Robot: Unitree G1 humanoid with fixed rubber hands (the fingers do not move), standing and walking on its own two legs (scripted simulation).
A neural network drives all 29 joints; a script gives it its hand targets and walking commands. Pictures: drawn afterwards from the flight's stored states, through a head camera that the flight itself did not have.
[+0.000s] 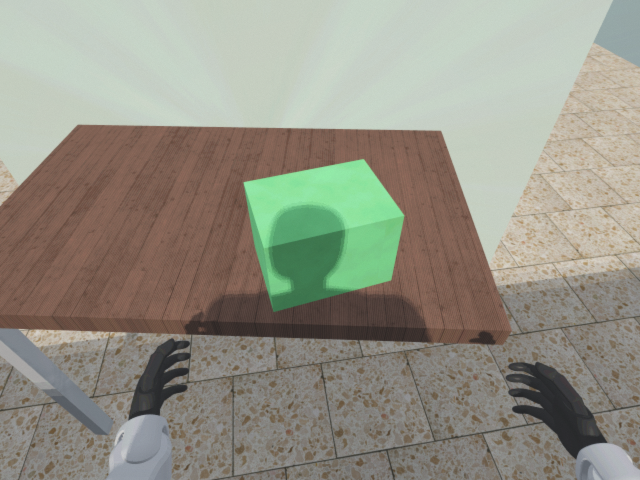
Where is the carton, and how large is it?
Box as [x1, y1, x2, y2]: [243, 159, 403, 311]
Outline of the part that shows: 363,159 243,182 254,244 273,311 390,280 403,214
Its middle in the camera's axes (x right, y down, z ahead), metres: +0.00 -0.01 +0.68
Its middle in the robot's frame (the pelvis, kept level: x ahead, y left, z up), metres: +0.51 +0.02 +0.00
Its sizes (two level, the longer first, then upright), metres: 0.219 0.161 0.158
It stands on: a table, 0.70 m high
